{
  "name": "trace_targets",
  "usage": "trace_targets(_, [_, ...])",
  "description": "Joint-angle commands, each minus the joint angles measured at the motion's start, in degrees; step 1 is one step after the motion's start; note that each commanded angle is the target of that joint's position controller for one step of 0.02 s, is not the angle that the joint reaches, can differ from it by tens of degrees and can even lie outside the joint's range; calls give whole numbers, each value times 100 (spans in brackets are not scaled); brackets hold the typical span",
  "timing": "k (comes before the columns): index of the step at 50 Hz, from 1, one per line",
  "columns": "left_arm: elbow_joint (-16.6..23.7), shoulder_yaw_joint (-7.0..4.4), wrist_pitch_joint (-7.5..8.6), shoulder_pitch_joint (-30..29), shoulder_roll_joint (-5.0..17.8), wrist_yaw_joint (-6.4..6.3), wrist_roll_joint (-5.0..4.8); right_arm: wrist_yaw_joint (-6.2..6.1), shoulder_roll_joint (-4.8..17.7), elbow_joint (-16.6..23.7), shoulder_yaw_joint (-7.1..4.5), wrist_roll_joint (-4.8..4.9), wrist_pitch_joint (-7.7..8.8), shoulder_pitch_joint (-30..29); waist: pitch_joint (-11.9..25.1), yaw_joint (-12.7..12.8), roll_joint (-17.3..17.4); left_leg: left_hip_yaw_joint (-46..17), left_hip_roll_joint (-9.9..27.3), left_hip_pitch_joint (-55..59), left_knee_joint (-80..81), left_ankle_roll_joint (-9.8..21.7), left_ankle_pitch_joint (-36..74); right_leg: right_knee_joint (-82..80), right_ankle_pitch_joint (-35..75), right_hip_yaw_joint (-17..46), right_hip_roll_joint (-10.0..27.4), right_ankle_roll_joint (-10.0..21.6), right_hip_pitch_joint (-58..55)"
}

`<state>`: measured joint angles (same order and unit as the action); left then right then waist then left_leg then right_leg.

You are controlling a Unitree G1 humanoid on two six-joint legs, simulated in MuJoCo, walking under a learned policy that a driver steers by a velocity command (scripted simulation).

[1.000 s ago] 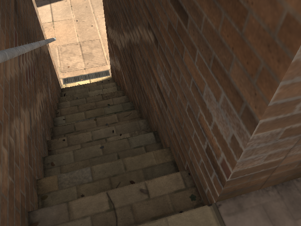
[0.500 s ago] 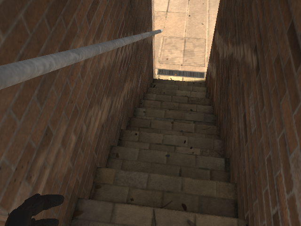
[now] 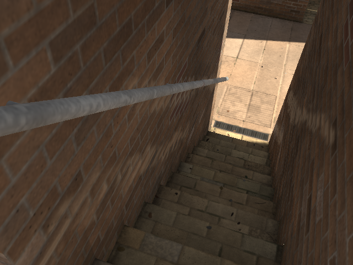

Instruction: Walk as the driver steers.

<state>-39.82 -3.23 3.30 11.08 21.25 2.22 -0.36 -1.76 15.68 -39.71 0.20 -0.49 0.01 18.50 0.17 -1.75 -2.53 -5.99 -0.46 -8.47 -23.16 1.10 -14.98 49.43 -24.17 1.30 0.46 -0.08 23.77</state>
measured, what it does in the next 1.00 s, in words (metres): goes down: right foot, then left foot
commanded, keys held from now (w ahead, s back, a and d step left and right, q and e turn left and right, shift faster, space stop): w+shift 1.00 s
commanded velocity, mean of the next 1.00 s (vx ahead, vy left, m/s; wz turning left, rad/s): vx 0.52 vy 0.11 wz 0.03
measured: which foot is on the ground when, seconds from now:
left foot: down 0.00-0.10, up 0.12-0.50, down 0.52-0.90, up 0.92-1.00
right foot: up 0.00-0.10, down 0.12-0.52, up 0.54-0.90, down 0.92-1.00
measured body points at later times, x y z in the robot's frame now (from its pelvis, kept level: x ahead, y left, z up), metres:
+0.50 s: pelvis +0.17 -0.02 -0.03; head +0.15 -0.03 +0.42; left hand +0.25 +0.27 -0.14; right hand +0.17 -0.29 -0.17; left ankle +0.24 +0.16 -0.69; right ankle +0.04 -0.12 -0.74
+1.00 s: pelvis +0.30 -0.13 -0.23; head +0.32 -0.16 +0.22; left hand +0.35 +0.17 -0.32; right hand +0.36 -0.41 -0.36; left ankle +0.25 +0.09 -0.64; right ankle +0.28 -0.24 -0.93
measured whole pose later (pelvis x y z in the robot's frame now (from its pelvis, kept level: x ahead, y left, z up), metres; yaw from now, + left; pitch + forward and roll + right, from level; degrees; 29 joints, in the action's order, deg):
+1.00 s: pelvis +0.30 -0.13 -0.23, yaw -1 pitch +1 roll +2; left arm -43.1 -4.4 2.6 23.2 17.3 2.3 -1.2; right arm -2.9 17.4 -41.5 -4.6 1.4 1.7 20.5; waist -0.4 0.1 2.5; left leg -14.2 0.5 -46.6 -121.5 0.7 -36.8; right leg 49.6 -30.3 8.8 -3.6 -4.1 22.2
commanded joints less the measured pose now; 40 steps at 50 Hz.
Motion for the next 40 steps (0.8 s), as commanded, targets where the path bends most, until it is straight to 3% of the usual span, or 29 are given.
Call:
trace_targets(1, [425, -50, 200, -42, 145, 67, 1, 47, 1041, 104, -396, 12, 172, 42, -136, 63, 1386, -818, 957, -864, 1013, 1034, -842, -166, 563, -190, -15, 113, -500])
trace_targets(3, [316, -139, 145, 576, 225, 69, -75, 197, 907, 110, -377, 112, 271, -206, -210, 522, 1396, -722, 909, -1825, 633, 985, -1165, -509, 699, -358, -168, 103, -1671])
trace_targets(5, [-3, -272, 142, 1689, 306, -25, -93, 218, 679, 19, -323, 110, 338, -366, -325, 1216, 575, -363, 633, -2602, -1128, 634, -529, -1499, 763, -368, -281, 59, -2841])
trace_targets(6, [-59, -373, 185, 2140, 800, -73, -33, 218, 419, 118, -270, 109, 405, -236, -286, 1190, -1083, 81, 128, -3311, -3607, 229, -1181, -2156, 1203, 1272, 607, 301, -3102])
trace_targets(7, [383, -231, 202, 1501, 906, -70, -129, 252, 199, 82, -222, 15, 494, 660, -162, 188, -1689, -97, 21, -3795, -5280, 78, -2216, -2103, 3465, 3185, 1662, 656, -2615])
trace_targets(8, [532, -324, 195, 1051, 1028, 29, -213, 226, 239, 522, -211, 244, 585, 454, -222, 60, -1883, 4, 233, -4661, -5801, 157, -1154, -3309, -885, 4527, 1921, 1497, -1954])
trace_targets(9, [644, -241, 212, 711, 637, 95, -175, 181, 548, 537, -287, 383, 537, -236, -835, 176, -975, -34, 617, -5070, -5909, 164, -288, -3616, -2575, 4502, 1870, 1735, -1416])
trace_targets(10, [663, -154, 199, 480, 339, 76, -130, 125, 706, 496, -327, 298, 463, -429, -988, 167, -357, -18, 797, -4975, -5631, 68, 294, -3448, -2271, 3852, 1667, 1658, -1066])
trace_targets(11, [526, -234, 280, 781, 717, -80, -205, 135, 1041, 213, -534, -18, 101, 409, -817, -143, 1049, -346, 765, -4308, -6055, -28, 518, -3377, -220, 4571, 2097, 917, -995])
trace_targets(13, [451, -229, 272, 631, 776, -209, -105, 255, 918, 125, -577, -70, -165, 1170, -557, -550, 447, -609, 830, -4012, -5722, -192, 624, -2635, 2606, 2902, 1602, 346, -1092])
trace_targets(15, [420, -207, 242, 544, 610, -154, -5, 296, 756, 203, -532, 73, -194, 995, -303, -366, -361, -326, 940, -3982, -5218, -274, 646, -2626, 2634, 1908, 1195, 507, -1315])
trace_targets(17, [304, -280, 244, 819, 583, -227, 44, 292, 520, 194, -464, -54, -205, 816, -344, -184, -305, 12, 880, -3938, -4979, -387, 959, -2527, 3637, 1518, 1036, 497, -1255])
trace_targets(19, [194, -363, 203, 1052, 666, -296, 29, 335, 503, 256, -486, -109, -138, 767, -161, -120, -297, -12, 1002, -4199, -5002, -399, 1165, -2212, 4352, 1549, 1217, 616, -1739])
trace_targets(21, [-271, -146, -80, 1082, 51, -437, 51, 362, 303, -123, -438, -192, 214, 967, -133, -88, -1172, 900, 666, -2250, -4068, -403, 2384, -1963, 3891, -59, 407, 1078, -493])
trace_targets(23, [-19, -142, -206, 459, 143, -369, 266, 271, 457, -451, -493, -156, 301, 1650, 134, -534, -1067, 1799, -129, -120, -4227, -521, 2292, -1420, 3441, -401, 77, 1068, 920])
trace_targets(24, [90, -122, -252, 302, 63, -389, 153, 214, 476, -426, -468, -71, 392, 1576, -79, -434, -1122, 1169, 179, -560, -3710, -424, 2390, -1008, 3071, -252, 173, 1019, 506])
trace_targets(25, [359, -195, -299, -554, 428, -322, 175, 121, 736, -736, -565, -250, 446, 3166, 381, -1494, -704, 2155, -582, 1134, -3339, -450, 1371, 340, 4491, -305, 124, 957, 953])
trace_targets(26, [919, -241, -2, -2011, 483, -383, -146, -46, 859, -1022, -584, -313, 382, 3671, -615, -2013, 1274, 2085, -498, 615, -1819, 129, 2522, 2495, 7027, 380, 40, 241, 1449])
trace_targets(27, [1054, -148, 103, -2020, 142, -410, -270, -215, 346, -1124, -317, -217, 358, 4211, -677, -1870, 2766, 247, 644, 526, -723, 1183, 5136, 5106, 101, 377, -1024, -203, 2508])
trace_targets(28, [938, 26, 183, -551, -623, -402, -381, -118, 226, -1036, -205, -172, 389, 3384, -407, -555, 2849, -2191, 1490, 337, -368, 2075, 5449, 4518, -1802, 1497, -1316, -169, 3193])
trace_targets(29, [393, -31, 121, 402, -328, -408, -452, -42, 559, -511, -341, -281, 328, 2346, -41, -160, 988, -2800, 1980, -227, -763, 2210, 3367, 3775, -1135, 2016, -752, -20, 2651])
trace_targets(30, [169, -72, -1, 485, -217, -449, -369, -10, 793, -330, -384, -316, 280, 1742, -247, 65, -171, -3051, 2220, -1081, -826, 2037, 2394, 3127, -867, 1938, -325, 54, 2197])
trace_targets(31, [60, -74, -154, 515, -301, -490, -80, -48, 594, -278, -275, -369, 312, 1183, 51, 332, -504, -2660, 2123, -1668, -1112, 1777, 2349, 2787, 144, 1745, 6, -7, 1459])
trace_targets(32, [-11, -198, -265, 638, -105, -484, 38, -85, 840, -351, -339, -302, 359, 1130, 122, 434, -483, -2227, 1874, -2115, -1660, 1681, 1599, 2722, 1631, 1542, -203, -98, 1337])
trace_targets(33, [161, -211, -339, 403, 98, -362, -24, -241, 1043, -348, -370, -196, 413, 1260, 94, 312, 449, -2297, 1962, -2110, -1682, 1548, 428, 2837, 2172, 1895, -70, -203, 1773])
trace_targets(34, [401, -229, -437, 27, 215, -307, -60, -382, 877, -364, -334, -117, 379, 1191, -54, 263, 661, -2035, 1667, -2422, -1680, 1374, -720, 2298, 2739, 1749, -30, -256, 1859])
trace_targets(35, [676, -75, -445, -221, -123, -206, -10, -532, 617, -360, -236, -16, 277, 1053, -72, 378, 1164, -1632, 1200, -2762, -1676, 1122, -1534, 1487, 3380, 1399, -13, -229, 1465])
trace_targets(37, [763, 20, -419, -516, -302, -9, -23, -686, 749, -286, -254, 17, 61, 919, -61, 254, 1119, -473, 648, -3714, -1786, 679, -2040, 42, 3967, 477, -319, -297, -239])
trace_targets(40, [496, -224, -407, 453, 39, -76, -198, -677, 472, -273, -227, 67, -114, 457, 192, 718, 1634, 332, 422, -3763, -3123, 580, -2207, -591, 4498, 94, -243, -748, -1622])
Keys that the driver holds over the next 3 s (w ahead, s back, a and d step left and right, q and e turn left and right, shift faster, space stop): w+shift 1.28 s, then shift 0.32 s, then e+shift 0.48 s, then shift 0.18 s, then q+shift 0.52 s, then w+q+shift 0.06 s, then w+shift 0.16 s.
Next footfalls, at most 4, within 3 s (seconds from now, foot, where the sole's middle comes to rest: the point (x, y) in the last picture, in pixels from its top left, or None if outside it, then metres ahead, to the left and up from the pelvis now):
0.12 right None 0.07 -0.13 -0.78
0.52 left None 0.25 0.16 -0.78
0.92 right None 0.32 -0.24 -0.97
1.50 left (164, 263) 0.69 0.02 -1.16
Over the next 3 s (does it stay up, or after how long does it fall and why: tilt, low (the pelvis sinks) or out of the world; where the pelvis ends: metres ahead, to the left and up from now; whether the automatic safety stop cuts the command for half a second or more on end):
stays up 0.63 -0.15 -0.40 its command is cut before an obstacle after 0.2 s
